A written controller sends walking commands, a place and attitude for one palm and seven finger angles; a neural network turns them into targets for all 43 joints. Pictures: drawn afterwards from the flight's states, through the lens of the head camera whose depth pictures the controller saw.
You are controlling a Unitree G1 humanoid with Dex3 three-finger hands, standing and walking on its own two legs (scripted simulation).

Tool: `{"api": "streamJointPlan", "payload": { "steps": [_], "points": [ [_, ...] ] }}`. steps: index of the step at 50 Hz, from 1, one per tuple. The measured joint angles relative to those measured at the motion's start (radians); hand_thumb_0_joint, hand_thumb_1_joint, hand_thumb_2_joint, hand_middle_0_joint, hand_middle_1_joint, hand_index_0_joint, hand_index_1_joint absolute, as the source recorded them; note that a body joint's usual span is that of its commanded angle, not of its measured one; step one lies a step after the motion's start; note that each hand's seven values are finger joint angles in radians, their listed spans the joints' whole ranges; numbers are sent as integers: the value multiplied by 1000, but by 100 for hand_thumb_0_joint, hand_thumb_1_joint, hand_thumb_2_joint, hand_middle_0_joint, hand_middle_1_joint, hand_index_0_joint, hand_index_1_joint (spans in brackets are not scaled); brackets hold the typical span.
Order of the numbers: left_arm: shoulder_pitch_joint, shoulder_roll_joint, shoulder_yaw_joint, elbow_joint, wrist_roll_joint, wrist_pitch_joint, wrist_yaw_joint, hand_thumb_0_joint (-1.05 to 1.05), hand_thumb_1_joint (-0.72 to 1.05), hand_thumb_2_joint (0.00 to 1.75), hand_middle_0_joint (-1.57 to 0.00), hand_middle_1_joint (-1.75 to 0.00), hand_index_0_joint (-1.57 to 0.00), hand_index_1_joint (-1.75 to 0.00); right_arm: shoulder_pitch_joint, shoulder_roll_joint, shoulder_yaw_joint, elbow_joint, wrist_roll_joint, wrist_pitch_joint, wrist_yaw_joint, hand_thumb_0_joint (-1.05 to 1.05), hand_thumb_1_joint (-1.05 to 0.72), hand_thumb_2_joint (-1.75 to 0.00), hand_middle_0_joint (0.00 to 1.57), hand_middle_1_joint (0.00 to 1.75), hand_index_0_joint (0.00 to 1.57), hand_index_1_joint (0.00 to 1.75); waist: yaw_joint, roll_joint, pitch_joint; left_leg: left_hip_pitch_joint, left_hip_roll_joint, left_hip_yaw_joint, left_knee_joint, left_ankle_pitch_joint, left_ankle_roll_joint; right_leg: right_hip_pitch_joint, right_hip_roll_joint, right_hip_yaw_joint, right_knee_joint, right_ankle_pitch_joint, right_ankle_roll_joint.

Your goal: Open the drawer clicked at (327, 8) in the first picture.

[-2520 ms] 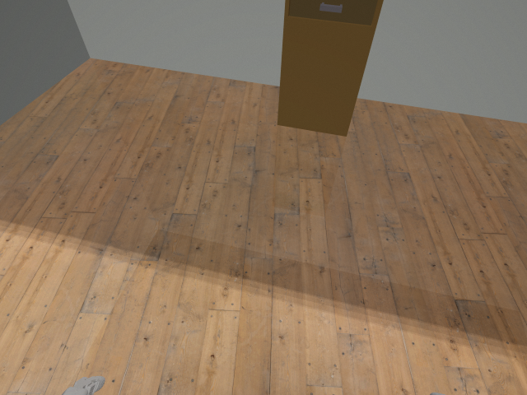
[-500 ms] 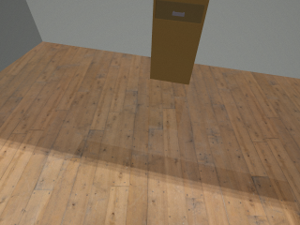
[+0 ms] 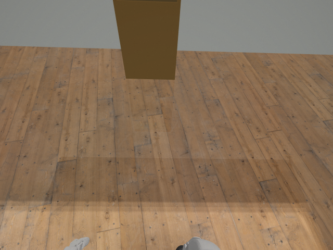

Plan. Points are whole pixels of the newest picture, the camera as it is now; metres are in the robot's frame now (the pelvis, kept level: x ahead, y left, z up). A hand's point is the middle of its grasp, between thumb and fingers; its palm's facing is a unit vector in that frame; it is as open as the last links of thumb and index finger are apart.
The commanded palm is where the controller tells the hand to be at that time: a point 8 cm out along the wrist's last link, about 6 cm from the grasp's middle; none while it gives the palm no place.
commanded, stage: walk to a spot facing it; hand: left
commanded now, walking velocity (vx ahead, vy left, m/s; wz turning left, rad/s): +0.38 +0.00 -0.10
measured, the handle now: out of the picture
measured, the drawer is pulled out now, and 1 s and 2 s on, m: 0.00 0.00 0.00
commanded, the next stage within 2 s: turn to face it in 1.24 s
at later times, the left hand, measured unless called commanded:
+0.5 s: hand (82, 225) +0.20 +0.24 -0.16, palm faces -0.02 -0.99 -0.13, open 7.4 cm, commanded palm none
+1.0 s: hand (130, 124) +0.55 +0.15 -0.14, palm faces -0.14 -0.97 -0.20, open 7.2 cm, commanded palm none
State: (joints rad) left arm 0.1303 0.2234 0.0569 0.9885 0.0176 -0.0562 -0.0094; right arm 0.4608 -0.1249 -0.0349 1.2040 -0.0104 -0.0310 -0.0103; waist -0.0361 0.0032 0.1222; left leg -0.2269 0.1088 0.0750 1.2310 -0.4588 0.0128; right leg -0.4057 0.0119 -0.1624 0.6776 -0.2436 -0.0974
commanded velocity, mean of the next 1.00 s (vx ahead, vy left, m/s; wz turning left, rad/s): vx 0.38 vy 0.00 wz -0.13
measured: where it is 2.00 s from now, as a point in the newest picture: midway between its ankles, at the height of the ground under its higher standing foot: (168, 162)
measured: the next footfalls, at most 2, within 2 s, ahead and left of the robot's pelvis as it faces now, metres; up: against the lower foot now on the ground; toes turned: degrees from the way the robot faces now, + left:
left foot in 0.34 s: +0.27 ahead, +0.15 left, +0.00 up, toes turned +9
right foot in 0.84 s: +0.48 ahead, -0.12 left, +0.00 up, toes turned -19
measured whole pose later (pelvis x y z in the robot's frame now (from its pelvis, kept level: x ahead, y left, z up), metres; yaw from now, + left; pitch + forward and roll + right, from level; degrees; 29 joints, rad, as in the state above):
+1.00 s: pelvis +0.43 -0.01 +0.02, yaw -10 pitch -1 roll -1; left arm 0.16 0.16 0.07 1.03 0.02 -0.08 0.01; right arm 0.36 -0.13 -0.05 1.14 -0.02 -0.03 0.00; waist -0.04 0.03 0.06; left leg -0.45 0.15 0.08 1.20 -0.36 -0.01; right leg -0.29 -0.02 -0.17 0.54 -0.25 -0.05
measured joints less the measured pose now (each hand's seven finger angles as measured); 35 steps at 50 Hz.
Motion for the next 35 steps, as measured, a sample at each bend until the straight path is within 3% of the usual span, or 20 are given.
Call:
{"api": "streamJointPlan", "payload": {
  "steps": [3, 7, 12, 17, 20, 22, 24, 29, 35],
  "points": [
    [33, -18, -9, 25, 4, 6, 12, 0, 91, 90, -19, -29, -19, -30, -91, -16, -8, -62, -14, 2, 4, 1, -91, -90, 20, 30, 20, 30, -8, 2, -32, -183, 28, -8, 26, 77, -6, 70, 15, 5, -87, 10, 14],
    [91, -39, -13, 60, 10, 8, 17, 0, 93, 90, -20, -30, -19, -30, -192, -25, -17, -145, -18, -1, 14, 1, -91, -90, 19, 30, 19, 30, -5, 4, -80, -304, 59, 4, -173, 148, -30, 150, 28, 22, -184, 16, 22],
    [157, -47, -18, 81, 13, 1, 3, 0, 93, 90, -20, -30, -20, -30, -267, -46, -27, -191, -17, -8, 30, 1, -94, -90, 19, 30, 19, 30, 33, -3, -108, -288, 52, 20, -438, 212, -40, 238, 27, 40, -233, -22, 48],
    [226, -45, -12, 97, 10, 5, -2, 0, 92, 90, -20, -30, -20, -30, -293, -54, -21, -208, -18, -32, 36, 1, -92, -90, 19, 30, 19, 30, 63, -21, -110, -158, 11, 59, -638, 253, -22, 290, 1, 56, -163, -131, 88],
    [236, -39, -7, 117, 9, 28, -4, 1, 91, 90, -20, -30, -20, -30, -296, -39, -12, -214, -26, -55, 25, 1, -92, -90, 19, 30, 20, 30, 62, -48, -91, -127, -9, 103, -594, 212, 26, 161, -25, 101, 200, -215, 69],
    [228, -35, -2, 125, 13, 39, -9, 1, 91, 90, -20, -30, -19, -30, -270, -25, -5, -209, -24, -58, 17, 1, -92, -90, 19, 30, 20, 30, 54, -49, -90, -80, -18, 122, -633, 190, 34, 58, -37, 108, 407, -177, 66],
    [213, -32, 4, 119, 18, 44, -13, 1, 91, 90, -20, -29, -19, -30, -236, -16, -15, -193, -18, -60, -1, 0, -93, -90, 20, 30, 20, 30, 50, -48, -91, -26, -29, 139, -701, 202, 30, -26, -59, 111, 491, -107, 74],
    [166, -34, 14, 83, 21, 54, -16, 1, 91, 90, -19, -29, -19, -30, -140, -23, -14, -125, -14, -58, -7, 0, -95, -90, 20, 30, 20, 30, 49, -40, -97, 92, -52, 174, -848, 212, 29, -157, -113, 117, 448, 19, 105],
    [84, -41, 11, 67, 20, 65, -21, 1, 91, 90, -19, -29, -19, -30, -45, -3, -10, -62, -17, -49, -3, 0, -92, -90, 19, 30, 20, 30, 18, -28, -75, 211, -53, 211, -925, 171, -2, -170, -140, 80, 188, 76, 113]
  ]
}}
